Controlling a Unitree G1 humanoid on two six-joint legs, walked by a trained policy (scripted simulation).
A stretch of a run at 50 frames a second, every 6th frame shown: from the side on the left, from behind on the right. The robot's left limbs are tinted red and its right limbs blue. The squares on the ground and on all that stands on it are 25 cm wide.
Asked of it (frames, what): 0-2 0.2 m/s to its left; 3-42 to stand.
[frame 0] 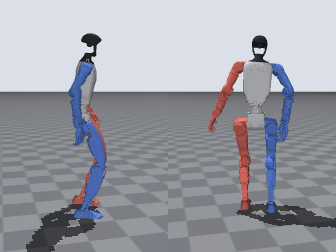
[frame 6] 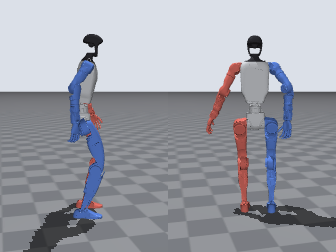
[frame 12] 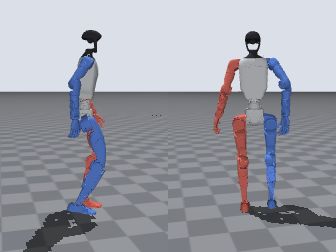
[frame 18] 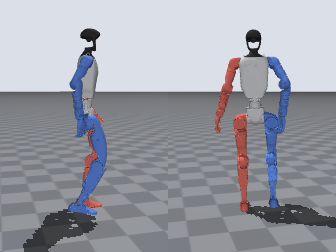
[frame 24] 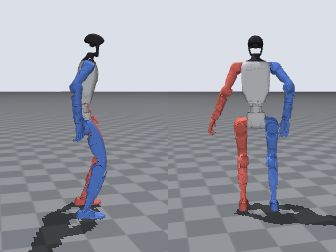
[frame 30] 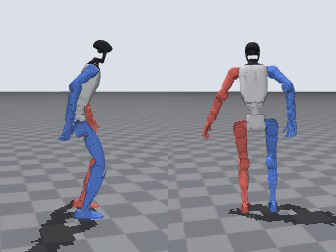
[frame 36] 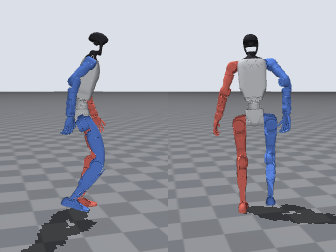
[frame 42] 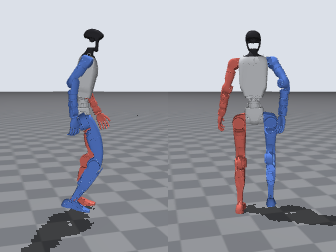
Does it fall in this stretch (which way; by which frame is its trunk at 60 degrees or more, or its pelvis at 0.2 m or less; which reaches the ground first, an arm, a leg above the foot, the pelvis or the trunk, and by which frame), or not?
no
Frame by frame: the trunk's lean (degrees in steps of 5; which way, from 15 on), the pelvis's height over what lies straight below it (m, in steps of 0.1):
0: 10, 0.8
6: 10, 0.8
12: 5, 0.8
18: 5, 0.8
24: 10, 0.8
30: 20 forward, 0.7
36: 15 forward, 0.8
42: 10, 0.8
